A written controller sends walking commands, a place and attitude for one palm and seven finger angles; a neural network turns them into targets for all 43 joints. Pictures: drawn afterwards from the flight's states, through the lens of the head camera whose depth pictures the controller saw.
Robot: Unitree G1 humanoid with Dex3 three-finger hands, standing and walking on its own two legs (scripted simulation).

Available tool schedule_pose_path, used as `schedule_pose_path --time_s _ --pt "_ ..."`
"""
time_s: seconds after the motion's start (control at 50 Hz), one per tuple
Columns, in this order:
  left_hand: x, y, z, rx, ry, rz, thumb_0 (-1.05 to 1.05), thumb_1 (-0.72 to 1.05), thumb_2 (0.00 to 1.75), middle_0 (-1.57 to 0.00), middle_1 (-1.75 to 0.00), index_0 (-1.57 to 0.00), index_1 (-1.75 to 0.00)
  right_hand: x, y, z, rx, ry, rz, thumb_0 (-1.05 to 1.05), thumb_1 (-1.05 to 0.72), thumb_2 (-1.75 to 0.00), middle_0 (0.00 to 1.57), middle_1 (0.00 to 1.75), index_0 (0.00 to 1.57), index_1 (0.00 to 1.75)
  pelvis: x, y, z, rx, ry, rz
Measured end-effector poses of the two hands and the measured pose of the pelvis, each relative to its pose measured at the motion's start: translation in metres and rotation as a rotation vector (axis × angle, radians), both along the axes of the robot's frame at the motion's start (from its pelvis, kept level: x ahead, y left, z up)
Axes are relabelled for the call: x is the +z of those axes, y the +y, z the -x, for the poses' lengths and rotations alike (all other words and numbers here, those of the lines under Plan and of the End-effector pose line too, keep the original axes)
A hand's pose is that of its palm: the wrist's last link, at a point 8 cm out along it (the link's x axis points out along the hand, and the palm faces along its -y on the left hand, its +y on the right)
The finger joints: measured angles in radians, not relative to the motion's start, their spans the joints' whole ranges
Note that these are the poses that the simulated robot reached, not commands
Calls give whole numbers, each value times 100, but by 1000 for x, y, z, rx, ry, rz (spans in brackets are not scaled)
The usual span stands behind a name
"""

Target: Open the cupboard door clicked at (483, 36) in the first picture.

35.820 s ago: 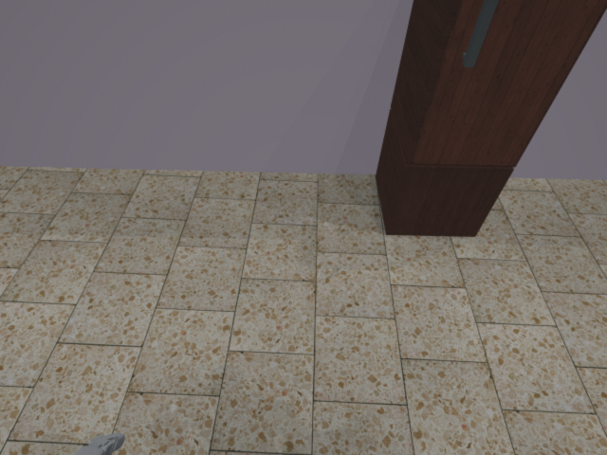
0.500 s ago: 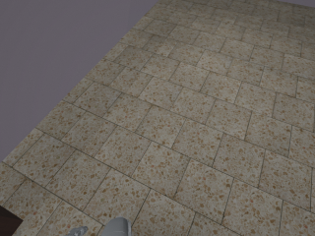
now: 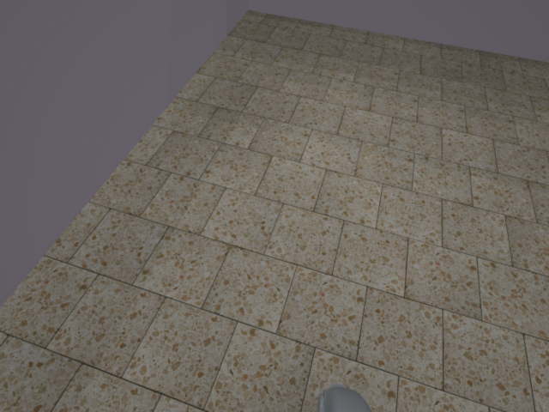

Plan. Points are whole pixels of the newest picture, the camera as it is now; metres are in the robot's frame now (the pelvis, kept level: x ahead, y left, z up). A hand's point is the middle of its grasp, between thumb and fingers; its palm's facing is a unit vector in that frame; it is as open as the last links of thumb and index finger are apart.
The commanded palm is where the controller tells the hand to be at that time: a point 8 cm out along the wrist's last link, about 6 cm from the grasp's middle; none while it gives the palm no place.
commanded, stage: walk to a spot facing it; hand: left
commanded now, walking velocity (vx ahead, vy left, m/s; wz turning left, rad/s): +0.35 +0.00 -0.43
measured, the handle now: out of the picture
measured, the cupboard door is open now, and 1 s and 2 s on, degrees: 48 48 48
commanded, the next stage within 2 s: turn to face it in 0.34 s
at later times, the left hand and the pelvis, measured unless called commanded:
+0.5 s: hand (228, 315) +0.31 +0.11 -0.17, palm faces -0.11 -0.97 -0.21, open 7.2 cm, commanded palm none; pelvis +0.24 -0.08 +0.00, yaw -8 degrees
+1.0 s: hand (232, 241) +0.48 +0.12 -0.18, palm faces +0.12 -0.98 -0.19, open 7.4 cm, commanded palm none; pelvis +0.40 -0.08 +0.00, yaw +6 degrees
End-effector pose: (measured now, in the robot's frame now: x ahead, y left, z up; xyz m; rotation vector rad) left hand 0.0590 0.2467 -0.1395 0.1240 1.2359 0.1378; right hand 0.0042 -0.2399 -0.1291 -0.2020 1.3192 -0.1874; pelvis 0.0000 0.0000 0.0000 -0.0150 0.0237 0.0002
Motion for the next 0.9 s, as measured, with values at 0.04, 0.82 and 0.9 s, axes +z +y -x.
schedule_pose_path --time_s 0.04,0.82,0.9 --pt "4 -7 -40 -47 -25 -4 1 91 90 -20 -30 -20 -30 -3 -5 15 -51 72 -7 0 -92 -90 20 30 20 30 -1 -3 -19 -19 3 -6" --pt "-28 -78 -334 50 97 19 1 91 90 -20 -30 -20 -30 -9 -56 -434 64 -90 12 0 -91 -90 20 30 20 30 -14 -59 -368 9 -4 23" --pt "-16 -75 -372 65 17 10 1 91 90 -20 -30 -20 -30 -4 -61 -434 72 -23 10 0 -90 -90 20 30 20 30 -7 -65 -380 49 14 37"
